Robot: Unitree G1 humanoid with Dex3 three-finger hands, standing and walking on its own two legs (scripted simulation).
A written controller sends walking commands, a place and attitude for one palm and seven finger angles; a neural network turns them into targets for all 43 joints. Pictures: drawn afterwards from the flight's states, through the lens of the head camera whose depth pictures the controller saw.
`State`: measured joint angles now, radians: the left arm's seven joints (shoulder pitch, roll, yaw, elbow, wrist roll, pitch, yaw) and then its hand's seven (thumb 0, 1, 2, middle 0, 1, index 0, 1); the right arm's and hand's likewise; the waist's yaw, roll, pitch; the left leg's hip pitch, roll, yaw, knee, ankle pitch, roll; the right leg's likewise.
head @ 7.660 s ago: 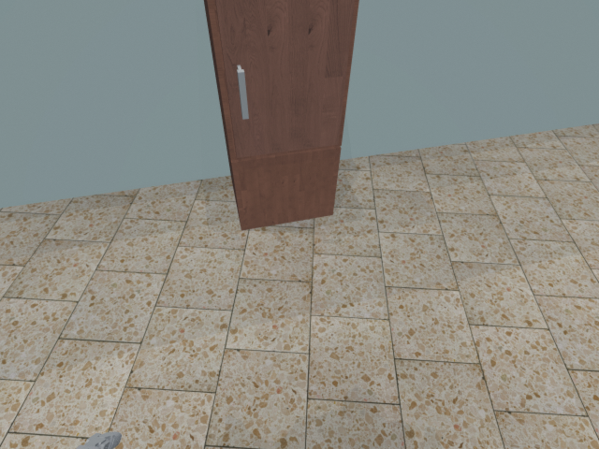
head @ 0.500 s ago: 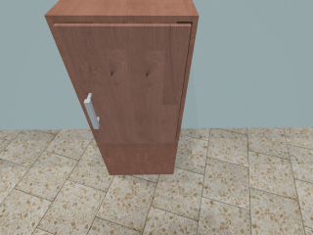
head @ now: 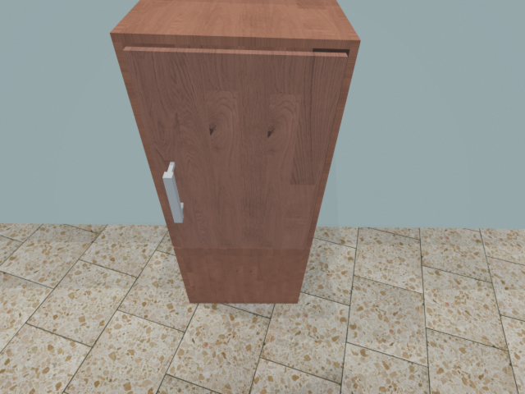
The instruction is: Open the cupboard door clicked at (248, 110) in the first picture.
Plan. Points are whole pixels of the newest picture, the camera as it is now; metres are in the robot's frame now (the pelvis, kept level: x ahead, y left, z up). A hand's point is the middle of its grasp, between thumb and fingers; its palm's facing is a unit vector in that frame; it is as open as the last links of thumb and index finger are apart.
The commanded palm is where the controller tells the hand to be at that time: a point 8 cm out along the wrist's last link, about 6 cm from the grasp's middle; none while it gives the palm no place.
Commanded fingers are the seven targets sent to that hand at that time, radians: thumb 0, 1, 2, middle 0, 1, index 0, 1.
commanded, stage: look again from close up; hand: left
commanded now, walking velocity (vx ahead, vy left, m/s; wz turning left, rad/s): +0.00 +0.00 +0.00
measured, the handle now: (175, 193) +0.57 +0.24 -0.08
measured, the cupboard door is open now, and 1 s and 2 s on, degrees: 0 0 0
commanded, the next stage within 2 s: shuffle to correct the standing spot in 0.28 s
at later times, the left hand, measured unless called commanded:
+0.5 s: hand out of the picture -0.05 +0.22 -0.17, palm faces +0.00 -0.98 -0.19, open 7.3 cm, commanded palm none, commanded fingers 0.00 0.90 0.90 -0.20 -0.30 -0.20 -0.30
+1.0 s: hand out of the picture +0.01 +0.16 -0.17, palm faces +0.06 -0.99 -0.15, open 7.4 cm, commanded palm none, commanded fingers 0.00 0.90 0.90 -0.20 -0.30 -0.20 -0.30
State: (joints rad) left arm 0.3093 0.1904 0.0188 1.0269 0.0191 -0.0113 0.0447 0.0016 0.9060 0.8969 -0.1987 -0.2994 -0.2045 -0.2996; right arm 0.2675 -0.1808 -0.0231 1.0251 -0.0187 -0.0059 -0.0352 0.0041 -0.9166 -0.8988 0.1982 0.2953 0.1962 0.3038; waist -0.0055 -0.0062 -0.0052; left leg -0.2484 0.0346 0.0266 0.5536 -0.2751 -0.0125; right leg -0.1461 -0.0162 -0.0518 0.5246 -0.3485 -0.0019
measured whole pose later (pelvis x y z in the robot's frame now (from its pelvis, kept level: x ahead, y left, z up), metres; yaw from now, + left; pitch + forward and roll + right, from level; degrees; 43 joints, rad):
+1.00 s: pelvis +0.03 +0.01 +0.00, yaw +1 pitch +0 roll +1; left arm 0.37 0.11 0.03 1.06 0.03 0.00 0.00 0.00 0.91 0.90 -0.20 -0.30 -0.20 -0.30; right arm 0.35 -0.13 -0.03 1.08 -0.03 -0.04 -0.03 0.00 -0.91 -0.90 0.20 0.30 0.20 0.30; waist -0.02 0.00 0.01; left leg -0.19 0.02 0.10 0.46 -0.27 0.01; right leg -0.38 -0.07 -0.08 0.74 -0.35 0.00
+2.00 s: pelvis +0.00 +0.01 +0.01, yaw +1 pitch -1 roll +0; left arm 0.26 0.16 0.03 1.07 0.02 0.02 0.03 0.01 0.93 0.90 -0.20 -0.30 -0.20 -0.30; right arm 0.37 -0.14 -0.03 1.14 -0.02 0.02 -0.04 0.00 -0.91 -0.90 0.20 0.30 0.20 0.30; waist -0.05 0.00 0.01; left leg -0.26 0.03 0.09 0.47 -0.20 0.01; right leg -0.17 -0.02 -0.04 0.45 -0.26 0.01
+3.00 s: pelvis +0.02 +0.01 +0.00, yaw +2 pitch -2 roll -1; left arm 0.29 0.19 0.01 0.99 0.02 -0.01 0.05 0.00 0.91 0.90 -0.20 -0.30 -0.20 -0.30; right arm 0.22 -0.15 -0.01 1.02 -0.02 -0.01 -0.02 0.00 -0.91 -0.90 0.20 0.30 0.20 0.30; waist 0.00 -0.02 -0.01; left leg -0.24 0.03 0.07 0.55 -0.27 0.02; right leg -0.13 -0.03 -0.05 0.51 -0.34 0.02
